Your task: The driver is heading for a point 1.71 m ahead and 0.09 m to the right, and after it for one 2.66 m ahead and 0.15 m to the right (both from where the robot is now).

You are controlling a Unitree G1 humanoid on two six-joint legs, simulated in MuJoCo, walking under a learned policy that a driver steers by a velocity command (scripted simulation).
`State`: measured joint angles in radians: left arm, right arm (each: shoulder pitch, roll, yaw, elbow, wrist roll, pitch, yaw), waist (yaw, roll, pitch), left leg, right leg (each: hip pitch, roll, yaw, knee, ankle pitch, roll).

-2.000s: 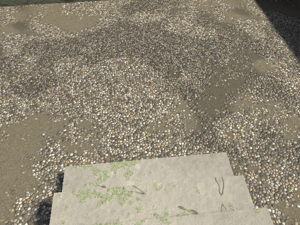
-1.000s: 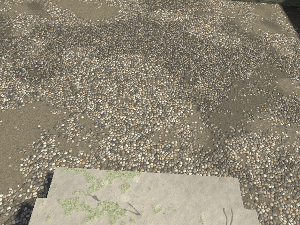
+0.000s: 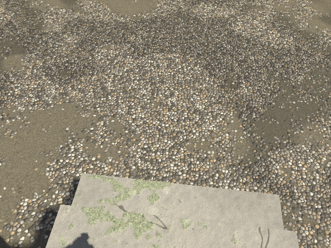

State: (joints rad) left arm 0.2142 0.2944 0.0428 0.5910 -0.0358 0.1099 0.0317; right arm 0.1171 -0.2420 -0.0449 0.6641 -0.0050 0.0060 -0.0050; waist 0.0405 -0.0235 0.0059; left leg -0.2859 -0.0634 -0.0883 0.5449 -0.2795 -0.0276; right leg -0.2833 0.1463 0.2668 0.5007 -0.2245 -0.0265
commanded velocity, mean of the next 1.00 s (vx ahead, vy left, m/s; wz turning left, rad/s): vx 0.29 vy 0.00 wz -0.21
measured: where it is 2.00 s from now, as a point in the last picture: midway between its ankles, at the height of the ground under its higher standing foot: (204, 235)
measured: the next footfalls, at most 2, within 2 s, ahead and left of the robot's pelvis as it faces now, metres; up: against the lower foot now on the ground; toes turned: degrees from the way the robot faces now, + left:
left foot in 0.02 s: +0.04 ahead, +0.10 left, +0.00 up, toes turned -7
right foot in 0.66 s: +0.09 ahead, -0.24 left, +0.00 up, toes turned -20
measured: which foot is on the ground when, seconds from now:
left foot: up 0.00-0.00, down 0.02-0.66, up 0.68-1.00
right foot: down 0.00-0.02, up 0.04-0.64, down 0.66-1.00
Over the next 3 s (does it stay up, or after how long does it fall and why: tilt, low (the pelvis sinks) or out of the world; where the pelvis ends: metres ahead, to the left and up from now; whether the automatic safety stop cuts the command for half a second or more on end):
stays up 1.23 -0.02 -0.69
